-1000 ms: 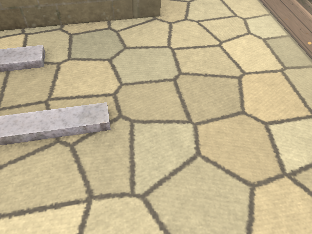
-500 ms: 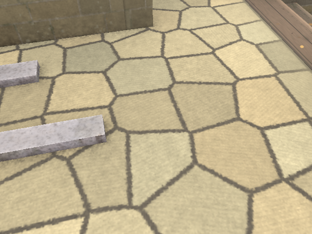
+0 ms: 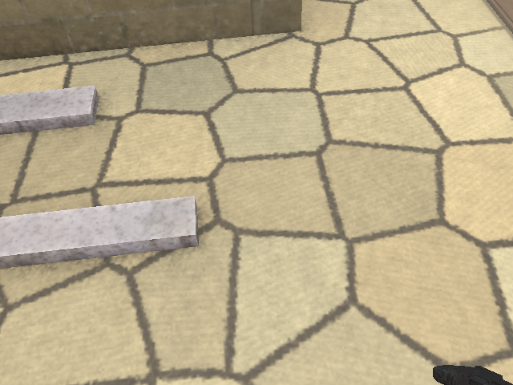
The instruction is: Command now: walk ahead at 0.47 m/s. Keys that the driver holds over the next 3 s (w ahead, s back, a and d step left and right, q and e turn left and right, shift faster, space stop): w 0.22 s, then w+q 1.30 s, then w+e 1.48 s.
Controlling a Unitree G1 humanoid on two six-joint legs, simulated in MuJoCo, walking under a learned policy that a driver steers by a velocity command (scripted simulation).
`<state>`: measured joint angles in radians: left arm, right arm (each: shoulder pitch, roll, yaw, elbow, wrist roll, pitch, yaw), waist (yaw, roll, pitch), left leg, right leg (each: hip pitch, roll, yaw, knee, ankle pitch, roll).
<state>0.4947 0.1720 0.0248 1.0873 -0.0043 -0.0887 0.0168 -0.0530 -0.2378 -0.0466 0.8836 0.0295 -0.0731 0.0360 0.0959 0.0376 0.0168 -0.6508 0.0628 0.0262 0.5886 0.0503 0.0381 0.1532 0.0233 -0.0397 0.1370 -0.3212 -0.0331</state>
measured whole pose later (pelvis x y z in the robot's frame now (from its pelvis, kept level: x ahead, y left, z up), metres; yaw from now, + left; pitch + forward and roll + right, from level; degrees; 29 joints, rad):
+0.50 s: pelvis +0.30 +0.03 +0.01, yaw +5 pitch +2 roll +2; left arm -0.01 0.25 0.06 0.86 -0.01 -0.10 0.00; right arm 0.38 -0.23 -0.05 1.01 0.02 -0.08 -0.01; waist -0.10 -0.04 0.01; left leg -0.05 -0.07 -0.03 0.26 -0.24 0.05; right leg -0.63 -0.09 0.07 0.57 0.06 0.02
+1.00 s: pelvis +0.56 +0.03 +0.01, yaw +23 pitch +1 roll -3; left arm 0.31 0.27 0.08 0.94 0.00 -0.09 0.02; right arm 0.10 -0.27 -0.08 0.77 0.02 -0.03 0.03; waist 0.08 0.04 0.03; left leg -0.69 0.11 -0.02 0.76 -0.02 0.03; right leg 0.03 0.01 -0.23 0.22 -0.26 0.00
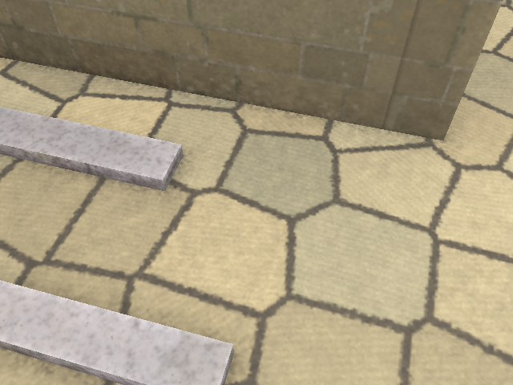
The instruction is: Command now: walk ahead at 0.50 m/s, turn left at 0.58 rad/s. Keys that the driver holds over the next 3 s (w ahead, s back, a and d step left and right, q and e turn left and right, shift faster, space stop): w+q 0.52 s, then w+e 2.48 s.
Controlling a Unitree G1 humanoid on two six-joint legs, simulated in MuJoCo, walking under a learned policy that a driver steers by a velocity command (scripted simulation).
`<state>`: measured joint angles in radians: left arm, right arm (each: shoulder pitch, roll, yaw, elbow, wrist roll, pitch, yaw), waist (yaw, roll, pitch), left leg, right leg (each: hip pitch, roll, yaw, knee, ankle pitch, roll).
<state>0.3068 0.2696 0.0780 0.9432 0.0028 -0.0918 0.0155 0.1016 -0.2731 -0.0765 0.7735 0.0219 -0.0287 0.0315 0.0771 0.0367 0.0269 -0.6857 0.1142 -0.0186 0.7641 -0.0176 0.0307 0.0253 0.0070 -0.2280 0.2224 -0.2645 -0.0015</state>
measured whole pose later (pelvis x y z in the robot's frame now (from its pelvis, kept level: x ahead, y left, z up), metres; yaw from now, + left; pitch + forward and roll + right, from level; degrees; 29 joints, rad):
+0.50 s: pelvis +0.28 +0.07 +0.00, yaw +17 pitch +2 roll -1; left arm 0.00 0.27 0.06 0.73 0.00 -0.10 -0.01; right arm 0.38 -0.26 -0.07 0.77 0.02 -0.05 -0.01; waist -0.08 -0.04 0.03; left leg -0.10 -0.10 -0.14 0.35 -0.28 0.09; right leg -0.67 -0.06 0.08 0.61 0.06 0.05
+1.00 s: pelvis +0.56 +0.11 +0.01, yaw +12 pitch +5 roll +3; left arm 0.47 0.23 0.05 0.84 -0.03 -0.03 0.00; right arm 0.03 -0.21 -0.01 0.60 0.00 -0.11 0.01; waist 0.08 -0.04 -0.02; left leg -0.51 -0.02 -0.01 0.87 -0.41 0.00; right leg -0.18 0.05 0.19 0.34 -0.22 -0.05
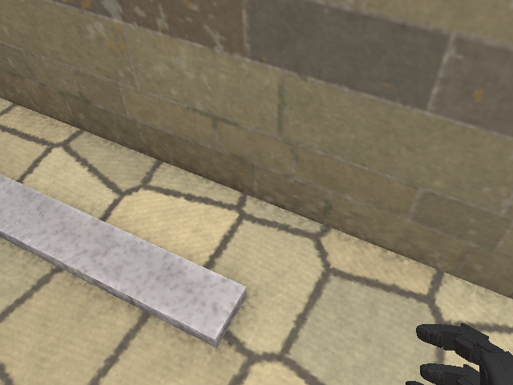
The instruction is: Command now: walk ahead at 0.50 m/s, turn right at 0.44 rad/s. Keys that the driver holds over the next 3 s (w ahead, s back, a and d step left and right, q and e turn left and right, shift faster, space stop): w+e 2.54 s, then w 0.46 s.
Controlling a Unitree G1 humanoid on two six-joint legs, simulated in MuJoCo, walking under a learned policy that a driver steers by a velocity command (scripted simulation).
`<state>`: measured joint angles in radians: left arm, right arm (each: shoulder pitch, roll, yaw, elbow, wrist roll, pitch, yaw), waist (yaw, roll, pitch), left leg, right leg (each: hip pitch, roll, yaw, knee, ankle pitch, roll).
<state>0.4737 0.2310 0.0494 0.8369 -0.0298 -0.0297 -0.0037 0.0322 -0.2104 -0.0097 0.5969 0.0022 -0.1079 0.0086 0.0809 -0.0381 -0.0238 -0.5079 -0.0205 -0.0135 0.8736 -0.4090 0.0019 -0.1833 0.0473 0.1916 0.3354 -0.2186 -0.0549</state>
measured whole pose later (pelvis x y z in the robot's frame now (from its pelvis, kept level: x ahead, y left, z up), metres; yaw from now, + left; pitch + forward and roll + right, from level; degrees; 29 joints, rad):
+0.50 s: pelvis +0.26 -0.07 -0.02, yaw -18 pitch +0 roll +0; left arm 0.28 0.30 0.06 0.71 0.01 -0.03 0.00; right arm 0.09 -0.30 -0.04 0.66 -0.01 -0.12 0.01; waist 0.04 0.04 0.10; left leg -0.49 0.04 -0.09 1.21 -0.40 -0.03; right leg -0.32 0.11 0.02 0.51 -0.19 -0.09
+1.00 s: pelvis +0.41 -0.08 -0.01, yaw -35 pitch +2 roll +1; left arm 0.04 0.32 0.05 0.62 -0.01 0.00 0.03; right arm 0.19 -0.28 -0.03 0.74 -0.03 -0.07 -0.06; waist -0.05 -0.04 0.02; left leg -0.32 0.03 0.10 0.42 -0.13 0.01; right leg -0.53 -0.06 0.05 0.94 -0.37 0.09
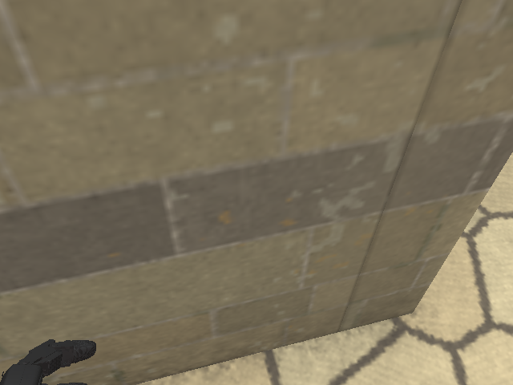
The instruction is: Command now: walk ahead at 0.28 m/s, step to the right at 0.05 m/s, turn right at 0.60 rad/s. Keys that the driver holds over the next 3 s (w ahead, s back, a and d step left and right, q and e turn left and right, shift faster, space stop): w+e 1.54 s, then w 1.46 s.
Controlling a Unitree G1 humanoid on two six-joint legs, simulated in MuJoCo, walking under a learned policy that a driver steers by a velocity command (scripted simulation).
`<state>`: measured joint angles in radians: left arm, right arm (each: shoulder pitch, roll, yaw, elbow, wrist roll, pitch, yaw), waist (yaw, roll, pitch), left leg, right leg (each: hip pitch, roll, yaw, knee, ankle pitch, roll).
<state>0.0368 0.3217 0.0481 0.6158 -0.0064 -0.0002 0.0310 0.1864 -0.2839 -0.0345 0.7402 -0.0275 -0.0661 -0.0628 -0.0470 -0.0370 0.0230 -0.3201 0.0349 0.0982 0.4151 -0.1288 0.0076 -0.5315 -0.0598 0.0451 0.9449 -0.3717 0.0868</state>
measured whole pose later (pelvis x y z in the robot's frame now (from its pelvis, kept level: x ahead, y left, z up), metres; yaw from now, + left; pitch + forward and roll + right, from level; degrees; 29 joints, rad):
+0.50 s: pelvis +0.01 -0.03 +0.00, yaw -16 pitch +3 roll +1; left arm 0.10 0.30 0.10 0.47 0.00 0.05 0.05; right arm 0.10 -0.28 -0.04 0.76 -0.01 -0.03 -0.04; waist 0.01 0.00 0.01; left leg -0.45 -0.05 -0.07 0.81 -0.36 -0.05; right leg -0.37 0.05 0.17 0.53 -0.21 0.01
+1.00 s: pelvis -0.03 -0.03 +0.01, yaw -34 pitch +0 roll -3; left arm 0.21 0.33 0.09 0.50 0.01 0.11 -0.05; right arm 0.39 -0.33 -0.08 0.79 0.00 -0.02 -0.10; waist -0.02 -0.05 0.02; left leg -0.16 0.18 0.15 0.40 -0.22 -0.06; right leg -0.54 -0.02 0.09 1.05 -0.28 0.09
